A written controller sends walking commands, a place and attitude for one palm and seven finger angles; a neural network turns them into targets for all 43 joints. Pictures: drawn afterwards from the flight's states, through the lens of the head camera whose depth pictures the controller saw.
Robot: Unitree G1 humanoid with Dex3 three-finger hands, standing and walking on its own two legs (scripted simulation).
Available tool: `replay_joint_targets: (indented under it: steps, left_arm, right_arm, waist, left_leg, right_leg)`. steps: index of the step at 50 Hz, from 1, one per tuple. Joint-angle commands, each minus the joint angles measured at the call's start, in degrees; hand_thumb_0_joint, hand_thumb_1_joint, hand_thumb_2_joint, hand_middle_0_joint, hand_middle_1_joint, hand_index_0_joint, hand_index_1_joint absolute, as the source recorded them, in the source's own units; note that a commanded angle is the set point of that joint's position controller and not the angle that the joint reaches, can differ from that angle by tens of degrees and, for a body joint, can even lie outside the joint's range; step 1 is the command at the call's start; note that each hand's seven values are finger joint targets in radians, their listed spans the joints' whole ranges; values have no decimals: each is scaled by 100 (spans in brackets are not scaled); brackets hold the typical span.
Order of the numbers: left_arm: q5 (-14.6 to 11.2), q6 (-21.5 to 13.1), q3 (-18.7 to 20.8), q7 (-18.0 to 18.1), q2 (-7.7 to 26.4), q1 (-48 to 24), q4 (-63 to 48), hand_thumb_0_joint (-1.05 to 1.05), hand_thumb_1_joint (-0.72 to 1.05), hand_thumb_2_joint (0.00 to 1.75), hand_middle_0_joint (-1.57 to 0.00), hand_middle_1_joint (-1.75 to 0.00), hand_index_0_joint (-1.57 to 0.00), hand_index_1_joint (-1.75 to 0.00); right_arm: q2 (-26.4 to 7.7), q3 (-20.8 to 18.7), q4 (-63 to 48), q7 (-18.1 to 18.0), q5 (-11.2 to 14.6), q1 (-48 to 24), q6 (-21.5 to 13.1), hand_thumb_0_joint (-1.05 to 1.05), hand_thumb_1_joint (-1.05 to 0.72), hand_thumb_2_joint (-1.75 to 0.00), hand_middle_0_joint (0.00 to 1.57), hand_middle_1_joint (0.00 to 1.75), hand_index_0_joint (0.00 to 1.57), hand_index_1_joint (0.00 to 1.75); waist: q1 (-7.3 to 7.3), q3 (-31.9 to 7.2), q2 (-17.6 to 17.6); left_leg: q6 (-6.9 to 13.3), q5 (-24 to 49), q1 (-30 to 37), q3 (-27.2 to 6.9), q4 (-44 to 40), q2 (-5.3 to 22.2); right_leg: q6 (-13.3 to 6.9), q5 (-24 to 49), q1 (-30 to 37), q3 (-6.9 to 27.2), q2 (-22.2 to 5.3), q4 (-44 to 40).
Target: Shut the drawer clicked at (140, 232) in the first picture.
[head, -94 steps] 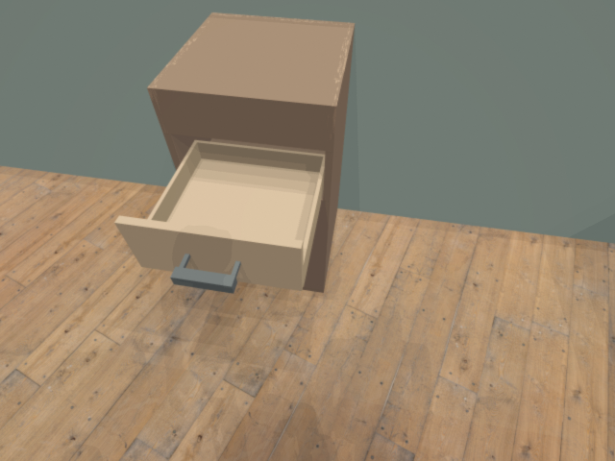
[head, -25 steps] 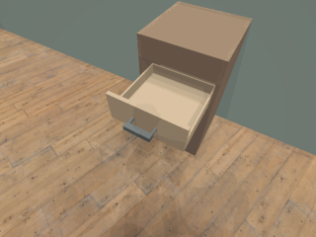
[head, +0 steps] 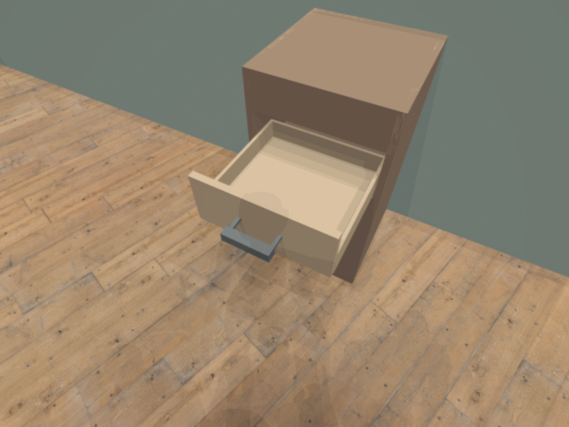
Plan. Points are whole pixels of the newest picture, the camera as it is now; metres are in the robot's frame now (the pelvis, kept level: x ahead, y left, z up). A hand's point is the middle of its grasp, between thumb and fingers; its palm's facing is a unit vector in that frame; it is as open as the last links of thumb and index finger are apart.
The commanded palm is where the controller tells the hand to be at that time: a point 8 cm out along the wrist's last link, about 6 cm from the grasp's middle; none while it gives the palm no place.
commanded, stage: look at it before walking up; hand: left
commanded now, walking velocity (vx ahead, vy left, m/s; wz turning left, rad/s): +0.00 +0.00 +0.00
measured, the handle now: (252, 236) +0.54 +0.11 -0.19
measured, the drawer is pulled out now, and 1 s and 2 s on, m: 0.30 0.30 0.30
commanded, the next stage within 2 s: turn to face it in 0.26 s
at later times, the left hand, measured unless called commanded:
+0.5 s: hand out of the picture -0.03 +0.15 -0.18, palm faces +0.04 -0.98 -0.18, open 7.4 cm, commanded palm none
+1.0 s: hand out of the picture +0.08 +0.17 -0.17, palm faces -0.18 -0.94 -0.29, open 7.4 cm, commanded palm none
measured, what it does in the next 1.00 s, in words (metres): lifts its left foot, turning right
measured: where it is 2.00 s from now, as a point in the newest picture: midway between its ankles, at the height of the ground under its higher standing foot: outside the picture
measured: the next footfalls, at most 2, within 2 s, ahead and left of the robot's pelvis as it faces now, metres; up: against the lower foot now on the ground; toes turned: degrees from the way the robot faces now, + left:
left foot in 1.10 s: +0.06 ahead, +0.12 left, +0.00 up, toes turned -21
right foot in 1.36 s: -0.04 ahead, -0.13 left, +0.00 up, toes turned -21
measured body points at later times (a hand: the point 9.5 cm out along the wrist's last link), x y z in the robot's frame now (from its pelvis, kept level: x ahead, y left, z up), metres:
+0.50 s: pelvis +0.00 -0.01 +0.00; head +0.03 -0.01 +0.45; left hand -0.03 +0.20 -0.16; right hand -0.03 -0.21 -0.17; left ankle -0.03 +0.13 -0.74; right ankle -0.04 -0.10 -0.74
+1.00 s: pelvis -0.03 -0.01 +0.00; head +0.02 -0.04 +0.44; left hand +0.09 +0.22 -0.15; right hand +0.01 -0.29 -0.15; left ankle -0.02 +0.13 -0.70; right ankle -0.04 -0.10 -0.74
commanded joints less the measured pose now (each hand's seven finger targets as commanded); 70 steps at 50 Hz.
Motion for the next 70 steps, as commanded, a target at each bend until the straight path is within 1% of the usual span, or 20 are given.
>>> replay_joint_targets:
  steps: [1, 20, 33, 37, 39, 40, 41, 43, 49, 52, 53, 55, 56, 59, 63, 65, 66, 67, 68, 70]
  left_arm:
    - [6, -59, 81, 9, 457, 594, -53, 0, 90, 90, -20, -30, -20, -30]
    - [9, -39, 105, -3, 453, 700, 20, 0, 90, 90, -20, -30, -20, -30]
    - [78, 196, 554, -155, 826, -16, -814, 0, 90, 90, -20, -30, -20, -30]
    - [104, 221, 568, -202, 867, -80, -1004, 0, 90, 90, -20, -30, -20, -30]
    - [149, 199, 623, -185, 1193, 67, -1035, 0, 90, 90, -20, -30, -20, -30]
    - [145, 158, 661, -141, 1484, 311, -980, 0, 90, 90, -20, -30, -20, -30]
    - [114, 168, 693, -77, 1542, 572, -951, 0, 90, 90, -20, -30, -20, -30]
    - [116, 186, 682, -13, 1460, 179, -1110, 0, 90, 90, -20, -30, -20, -30]
    - [162, 210, 665, -73, 1499, -243, -1461, 0, 90, 90, -20, -30, -20, -30]
    - [121, 208, 650, -116, 1458, -517, -1532, 0, 90, 90, -20, -30, -20, -30]
    - [83, 210, 621, -142, 1335, -509, -1571, 0, 90, 90, -20, -30, -20, -30]
    - [17, 190, 540, -245, 919, -498, -1721, 0, 90, 90, -20, -30, -20, -30]
    - [43, 152, 552, -255, 993, -543, -1836, 0, 90, 90, -20, -30, -20, -30]
    - [95, 270, 581, -323, 979, -471, -1594, 0, 90, 90, -20, -30, -20, -30]
    - [52, 209, 410, -336, 699, -535, -1579, 0, 90, 90, -20, -30, -20, -30]
    - [65, 124, 398, -339, 694, -77, -1363, 0, 90, 90, -20, -30, -20, -30]
    - [98, 62, 426, -312, 922, 181, -1263, 0, 90, 90, -20, -30, -20, -30]
    - [145, -7, 508, -252, 1419, 475, -1128, 0, 90, 90, -20, -30, -20, -30]
    - [133, -6, 524, -235, 1780, 595, -1093, 0, 90, 90, -20, -30, -20, -30]
    - [130, -64, 516, -160, 1437, 247, -1039, 0, 90, 90, -20, -30, -20, -30]
  right_arm:
    - [-490, -93, -39, -29, 15, 537, -15, 0, -90, -90, 20, 30, 20, 30]
    - [-555, -119, -85, -60, 0, 439, 28, 0, -90, -90, 20, 30, 20, 30]
    - [-1056, -495, -714, -109, -31, 7, 143, 0, -90, -90, 20, 30, 20, 30]
    - [-1243, -551, -977, -68, -70, -366, 172, 0, -90, -90, 20, 30, 20, 30]
    - [-1136, -548, -1198, -33, -40, -646, 211, 0, -90, -90, 20, 30, 20, 30]
    - [-1002, -525, -1362, -7, -6, -900, 244, 0, -90, -90, 20, 30, 20, 30]
    - [-1085, -521, -1512, 2, -4, -1260, 264, 0, -90, -90, 20, 30, 20, 30]
    - [-1078, -507, -1526, -4, 18, -1174, 199, 0, -90, -90, 20, 30, 20, 30]
    - [-1005, -449, -1654, 53, 53, -1196, 197, 0, -90, -90, 20, 30, 20, 30]
    - [-1051, -439, -1590, 28, 68, -704, 129, 0, -90, -90, 20, 30, 20, 30]
    - [-1154, -449, -1541, 8, 49, -601, 81, 0, -90, -90, 20, 30, 20, 30]
    - [-1860, -545, -1660, -47, -123, -470, 43, 0, -90, -90, 20, 30, 20, 30]
    - [-1880, -545, -1822, -52, -136, -642, 74, 0, -90, -90, 20, 30, 20, 30]
    - [-1537, -353, -1814, -29, -175, -966, 63, 0, -90, -90, 20, 30, 20, 30]
    - [-1593, -373, -1614, -23, -202, -623, 98, 0, -90, -90, 20, 30, 20, 30]
    - [-1572, -386, -1449, 15, -124, -486, 125, 0, -90, -90, 20, 30, 20, 30]
    - [-1420, -375, -1410, 60, -60, -412, 115, 0, -90, -90, 20, 30, 20, 30]
    - [-1058, -308, -1490, 117, 2, -402, 88, 0, -90, -90, 20, 30, 20, 30]
    - [-1136, -318, -1615, 184, -56, -717, 93, 0, -90, -90, 20, 30, 20, 30]
    - [-1100, -359, -1438, 190, -81, -746, 47, 0, -90, -90, 20, 30, 20, 30]
  waist:
    - [60, 156, 28]
    - [39, 155, 46]
    - [29, -198, 392]
    - [187, -202, 385]
    - [338, -210, -584]
    - [496, -232, -1392]
    - [710, -212, -1471]
    - [413, -457, -962]
    - [245, -550, -726]
    - [-96, -550, -618]
    - [-132, -539, -326]
    - [-202, -297, 1403]
    - [-62, -204, 806]
    - [115, -159, 1204]
    - [13, -537, 1162]
    - [178, -724, 850]
    - [284, -668, 195]
    - [374, -504, -1071]
    - [557, -175, -1164]
    - [374, -83, -1325]
  left_leg:
    - [201, 1466, 23, -233, -219, 448]
    - [174, 1386, 76, -109, -47, 490]
    - [264, 696, -88, 74, 444, 1143]
    - [353, 339, -352, 71, 500, 1341]
    - [49, -462, -963, 627, 1498, 670]
    - [-147, -1615, -1737, 646, 2468, 79]
    - [-157, -2184, -2298, 97, 3362, 5]
    - [-161, -1829, -2693, -419, 3847, 145]
    - [-98, -1182, -1582, -254, 2257, -115]
    - [-25, -239, -375, -255, 651, -162]
    - [21, -38, 303, -347, 65, 19]
    - [824, -532, 197, -2484, -922, 1997]
    - [1170, -85, -516, -2460, -923, 2392]
    - [1010, 993, -748, -1341, -667, 1614]
    - [892, 2544, -164, -721, -70, 1372]
    - [649, 1382, -557, -458, 330, 1035]
    - [378, 314, -999, -205, 806, 604]
    - [53, -1345, -2193, 324, 1778, -18]
    - [-16, -2093, -2492, 160, 2456, 19]
    - [14, -1454, -2773, -201, 3108, 191]
  right_leg:
    - [-98, 1327, -357, 403, -549, -347]
    - [-132, 1657, -434, 571, -545, -295]
    - [-233, 1671, -1282, 1054, -136, 1098]
    - [-197, 1303, -1340, 982, -42, 1388]
    - [-383, 1851, -925, 1939, -580, 579]
    - [-741, 2598, -392, 3140, -1220, -80]
    - [-1067, 3247, -4, 3658, -1428, -256]
    - [-1364, 3680, 520, 3400, -1386, 161]
    - [-1026, 2148, -223, 3146, -879, -167]
    - [-616, 1398, -926, 2891, -584, -23]
    - [-392, 705, -1523, 2648, -298, 110]
    - [72, -1213, -2471, 1199, 669, 1769]
    - [214, -1436, -2274, 791, 430, 2806]
    - [253, -1156, -2190, 639, 128, 3865]
    - [207, -1273, -1493, 70, 94, 2280]
    - [161, -182, -343, -175, 210, 823]
    - [84, 177, 258, 199, 8, -52]
    - [-379, -252, 874, 2099, -1300, -774]
    - [-968, -706, 387, 2932, -2127, -1108]
    - [-1220, 561, 543, 2733, -1787, -745]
